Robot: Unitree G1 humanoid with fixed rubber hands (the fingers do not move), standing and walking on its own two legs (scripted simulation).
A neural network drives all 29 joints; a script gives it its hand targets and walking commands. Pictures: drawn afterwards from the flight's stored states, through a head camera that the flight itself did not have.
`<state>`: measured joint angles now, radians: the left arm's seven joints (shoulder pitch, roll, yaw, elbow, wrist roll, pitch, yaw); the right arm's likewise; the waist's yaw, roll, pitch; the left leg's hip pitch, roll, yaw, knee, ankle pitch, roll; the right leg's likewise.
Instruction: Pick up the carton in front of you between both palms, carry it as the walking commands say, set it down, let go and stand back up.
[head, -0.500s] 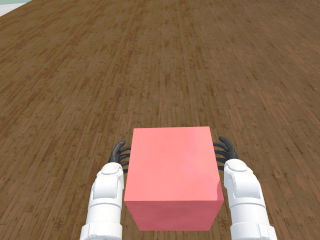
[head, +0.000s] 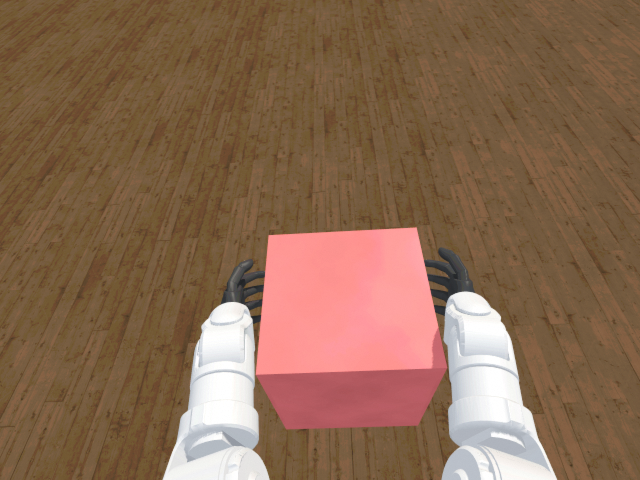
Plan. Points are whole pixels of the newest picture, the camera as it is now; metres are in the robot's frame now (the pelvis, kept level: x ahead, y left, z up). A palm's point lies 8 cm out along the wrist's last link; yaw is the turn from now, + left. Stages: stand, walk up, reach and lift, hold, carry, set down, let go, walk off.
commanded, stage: set down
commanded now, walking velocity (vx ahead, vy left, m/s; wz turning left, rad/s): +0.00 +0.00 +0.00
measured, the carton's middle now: (347, 335) +0.32 -0.01 -0.07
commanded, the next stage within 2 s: none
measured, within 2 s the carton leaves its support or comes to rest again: neither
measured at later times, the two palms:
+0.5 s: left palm (273, 345) +0.37 +0.12 -0.18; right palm (441, 347) +0.35 -0.18 -0.18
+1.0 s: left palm (292, 355) +0.42 +0.11 -0.33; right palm (432, 369) +0.37 -0.19 -0.34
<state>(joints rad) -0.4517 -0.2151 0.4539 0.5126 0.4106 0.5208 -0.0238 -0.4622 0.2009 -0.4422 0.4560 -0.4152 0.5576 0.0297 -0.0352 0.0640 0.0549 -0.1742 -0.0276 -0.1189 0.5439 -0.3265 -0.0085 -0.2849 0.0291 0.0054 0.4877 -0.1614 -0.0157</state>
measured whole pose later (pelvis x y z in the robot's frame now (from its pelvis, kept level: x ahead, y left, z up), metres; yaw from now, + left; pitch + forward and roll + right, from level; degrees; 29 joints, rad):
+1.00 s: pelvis -0.07 +0.00 -0.24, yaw +3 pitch +46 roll +4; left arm -0.96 0.03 0.35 0.79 0.14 0.20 0.06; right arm -0.85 0.07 -0.46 0.58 -0.20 0.23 -0.09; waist -0.07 0.06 -0.18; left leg -1.87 -0.15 -0.06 1.67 -0.61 -0.05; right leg -2.00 0.07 0.11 1.58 -0.38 0.05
